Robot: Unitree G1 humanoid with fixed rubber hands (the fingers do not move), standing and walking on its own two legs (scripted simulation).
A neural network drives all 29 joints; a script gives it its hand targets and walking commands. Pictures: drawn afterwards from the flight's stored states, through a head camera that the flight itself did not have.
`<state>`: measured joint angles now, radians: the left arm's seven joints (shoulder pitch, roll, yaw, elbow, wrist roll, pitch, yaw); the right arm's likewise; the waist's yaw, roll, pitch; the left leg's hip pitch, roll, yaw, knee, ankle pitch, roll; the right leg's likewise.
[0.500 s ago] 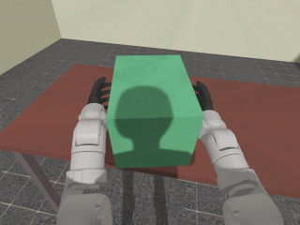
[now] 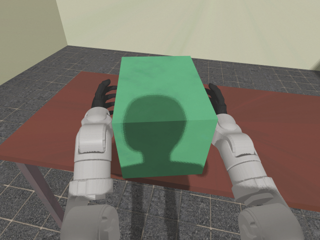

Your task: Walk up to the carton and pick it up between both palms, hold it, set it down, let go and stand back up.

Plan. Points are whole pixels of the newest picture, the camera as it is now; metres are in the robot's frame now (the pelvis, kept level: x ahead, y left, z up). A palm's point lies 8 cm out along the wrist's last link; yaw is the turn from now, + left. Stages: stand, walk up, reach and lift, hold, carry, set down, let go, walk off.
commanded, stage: hold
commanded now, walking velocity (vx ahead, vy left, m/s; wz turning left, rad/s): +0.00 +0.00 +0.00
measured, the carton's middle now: (159, 111) +0.39 +0.00 +0.18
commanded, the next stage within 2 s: none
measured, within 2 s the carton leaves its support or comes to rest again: neither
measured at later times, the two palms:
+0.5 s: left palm (97, 110) +0.37 +0.14 +0.21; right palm (217, 111) +0.36 -0.14 +0.20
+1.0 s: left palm (96, 111) +0.37 +0.15 +0.21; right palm (215, 112) +0.36 -0.13 +0.20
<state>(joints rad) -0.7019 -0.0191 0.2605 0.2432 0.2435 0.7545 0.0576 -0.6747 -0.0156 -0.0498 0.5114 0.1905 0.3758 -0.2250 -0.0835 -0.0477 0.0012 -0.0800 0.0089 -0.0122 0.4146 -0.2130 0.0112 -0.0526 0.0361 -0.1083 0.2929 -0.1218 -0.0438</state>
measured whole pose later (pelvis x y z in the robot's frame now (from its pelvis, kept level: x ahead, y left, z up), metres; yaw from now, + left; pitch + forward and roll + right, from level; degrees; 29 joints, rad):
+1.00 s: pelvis +0.00 +0.00 +0.00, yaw +0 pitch -7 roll -1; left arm -0.70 -0.01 0.27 0.22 0.24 0.78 0.06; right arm -0.70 -0.03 -0.04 0.51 0.22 0.42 -0.24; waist -0.08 -0.04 -0.01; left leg -0.08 0.00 -0.03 0.42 -0.21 0.01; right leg -0.05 0.04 -0.10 0.30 -0.12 -0.04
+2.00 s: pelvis +0.00 +0.00 +0.00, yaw +1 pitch -7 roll -1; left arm -0.68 -0.02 0.26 0.22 0.23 0.78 0.06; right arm -0.69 -0.03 -0.02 0.49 0.24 0.42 -0.24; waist -0.08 -0.03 -0.03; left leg -0.09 -0.01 -0.04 0.42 -0.21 0.02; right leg -0.06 0.04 -0.08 0.30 -0.13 -0.04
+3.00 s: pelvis +0.00 +0.00 +0.00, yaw +1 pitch -6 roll -1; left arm -0.68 -0.01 0.26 0.24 0.23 0.76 0.07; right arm -0.69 -0.03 -0.03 0.51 0.24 0.42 -0.24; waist -0.08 -0.03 -0.03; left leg -0.10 -0.01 -0.05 0.42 -0.21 0.02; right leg -0.06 0.04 -0.07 0.30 -0.13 -0.04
